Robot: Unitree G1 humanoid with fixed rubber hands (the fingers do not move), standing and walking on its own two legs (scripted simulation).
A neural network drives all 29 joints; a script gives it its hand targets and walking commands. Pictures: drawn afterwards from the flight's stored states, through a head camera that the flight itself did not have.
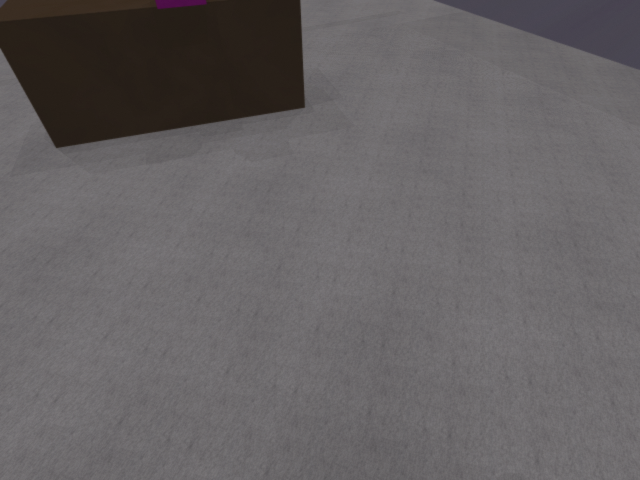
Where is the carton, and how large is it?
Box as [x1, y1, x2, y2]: [155, 0, 206, 8]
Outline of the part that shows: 155,0 157,8 206,3 205,0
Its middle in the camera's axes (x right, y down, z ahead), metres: -0.78 -1.42 +2.05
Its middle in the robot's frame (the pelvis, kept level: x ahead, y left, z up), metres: +2.51 +0.74 +0.05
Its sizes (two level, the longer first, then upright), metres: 0.256 0.202 0.251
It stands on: a pedestal, 0.69 m high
